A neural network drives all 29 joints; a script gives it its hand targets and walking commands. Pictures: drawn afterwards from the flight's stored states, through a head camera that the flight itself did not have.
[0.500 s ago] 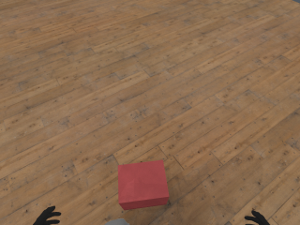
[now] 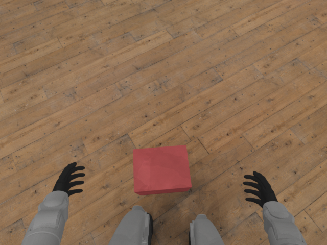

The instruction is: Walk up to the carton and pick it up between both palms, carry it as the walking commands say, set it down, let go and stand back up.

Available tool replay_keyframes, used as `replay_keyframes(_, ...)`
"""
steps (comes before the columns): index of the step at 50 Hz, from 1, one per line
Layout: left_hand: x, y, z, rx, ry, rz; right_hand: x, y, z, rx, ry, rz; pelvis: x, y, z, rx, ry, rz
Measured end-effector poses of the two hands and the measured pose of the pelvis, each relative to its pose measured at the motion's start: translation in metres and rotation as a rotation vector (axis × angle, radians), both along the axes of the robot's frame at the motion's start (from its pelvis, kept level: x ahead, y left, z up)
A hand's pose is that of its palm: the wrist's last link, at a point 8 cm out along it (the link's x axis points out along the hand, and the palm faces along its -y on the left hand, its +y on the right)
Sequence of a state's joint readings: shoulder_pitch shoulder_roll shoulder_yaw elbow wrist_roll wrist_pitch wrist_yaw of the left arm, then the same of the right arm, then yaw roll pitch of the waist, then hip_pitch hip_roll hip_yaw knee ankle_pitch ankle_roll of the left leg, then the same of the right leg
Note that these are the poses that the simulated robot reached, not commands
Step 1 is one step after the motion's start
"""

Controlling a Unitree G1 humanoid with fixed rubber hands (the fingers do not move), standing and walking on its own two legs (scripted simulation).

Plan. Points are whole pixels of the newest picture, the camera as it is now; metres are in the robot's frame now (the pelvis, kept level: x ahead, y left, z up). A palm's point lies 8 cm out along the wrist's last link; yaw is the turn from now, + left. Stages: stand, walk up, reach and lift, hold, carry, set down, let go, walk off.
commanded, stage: reach and lift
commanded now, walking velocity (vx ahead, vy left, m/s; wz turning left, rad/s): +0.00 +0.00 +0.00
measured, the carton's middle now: (161, 171) +0.38 +0.04 -0.60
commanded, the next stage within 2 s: none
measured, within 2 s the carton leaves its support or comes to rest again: neither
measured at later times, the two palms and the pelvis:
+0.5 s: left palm (80, 162) +0.32 +0.27 -0.16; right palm (235, 149) +0.37 -0.20 -0.15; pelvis -0.08 -0.02 -0.05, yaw +2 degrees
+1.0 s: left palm (100, 153) +0.37 +0.23 -0.22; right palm (230, 149) +0.40 -0.20 -0.22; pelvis -0.03 +0.00 -0.08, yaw -3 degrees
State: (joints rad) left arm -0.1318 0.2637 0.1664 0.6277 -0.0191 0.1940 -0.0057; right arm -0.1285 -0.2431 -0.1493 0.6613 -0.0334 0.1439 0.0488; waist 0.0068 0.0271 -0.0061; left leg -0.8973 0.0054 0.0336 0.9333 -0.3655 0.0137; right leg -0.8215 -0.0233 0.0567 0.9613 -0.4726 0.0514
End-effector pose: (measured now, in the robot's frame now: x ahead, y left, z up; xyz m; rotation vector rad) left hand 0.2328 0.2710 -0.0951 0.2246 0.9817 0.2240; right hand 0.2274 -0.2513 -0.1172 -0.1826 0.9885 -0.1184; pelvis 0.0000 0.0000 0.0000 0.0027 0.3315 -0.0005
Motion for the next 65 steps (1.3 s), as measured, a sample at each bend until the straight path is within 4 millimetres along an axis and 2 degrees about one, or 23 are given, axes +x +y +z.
replay_keyframes(5,0.011,-0.005,-0.008,-0.022,-0.067,0.007,0.013,0.013,-0.013,0.037,-0.048,0.033,-0.02,-0.012,-0.01,0.007,0.06,-0.004)
replay_keyframes(10,0.015,-0.011,-0.027,-0.08,-0.092,0.018,0.033,0.021,-0.017,0.033,-0.089,0.058,-0.043,-0.025,-0.022,0.007,0.091,0.0)
replay_keyframes(14,0.024,-0.012,-0.043,-0.123,-0.107,0.029,0.061,0.024,-0.016,0.003,-0.116,0.07,-0.061,-0.031,-0.031,0.001,0.096,0.015)
replay_keyframes(20,0.057,-0.006,-0.055,-0.144,-0.162,0.035,0.115,0.037,-0.016,-0.001,-0.175,0.072,-0.078,-0.03,-0.046,-0.017,0.125,0.03)
replay_keyframes(24,0.084,-0.003,-0.062,-0.141,-0.196,0.037,0.143,0.052,-0.028,0.044,-0.184,0.055,-0.08,-0.024,-0.053,-0.031,0.176,0.042)
replay_keyframes(30,0.12,-0.011,-0.075,-0.159,-0.254,0.029,0.162,0.072,-0.05,0.111,-0.218,0.041,-0.067,-0.012,-0.062,-0.041,0.293,0.037)
replay_keyframes(36,0.151,-0.018,-0.082,-0.167,-0.327,0.033,0.185,0.07,-0.055,0.103,-0.304,0.043,-0.049,0.0,-0.067,-0.042,0.393,0.029)
replay_keyframes(41,0.153,-0.021,-0.091,-0.156,-0.308,0.044,0.19,0.059,-0.065,0.108,-0.311,0.023,-0.035,0.007,-0.069,-0.037,0.464,0.014)
replay_keyframes(46,0.142,-0.031,-0.107,-0.167,-0.265,0.056,0.177,0.049,-0.084,0.119,-0.272,0.008,-0.028,0.008,-0.072,-0.016,0.517,-0.016)
replay_keyframes(50,0.136,-0.038,-0.125,-0.163,-0.249,0.054,0.169,0.047,-0.105,0.129,-0.263,0.01,-0.032,0.004,-0.084,0.008,0.546,-0.048)
replay_keyframes(54,0.136,-0.039,-0.151,-0.144,-0.246,0.036,0.171,0.052,-0.138,0.134,-0.265,0.038,-0.046,0.001,-0.109,0.021,0.569,-0.06)
replay_keyframes(59,0.139,-0.033,-0.185,-0.126,-0.287,0.027,0.179,0.067,-0.18,0.139,-0.314,0.06,-0.069,-0.003,-0.15,0.026,0.577,-0.059)
replay_keyframes(65,0.136,-0.026,-0.237,-0.147,-0.287,0.05,0.175,0.072,-0.231,0.1,-0.287,0.051,-0.093,-0.007,-0.195,0.018,0.548,-0.053)
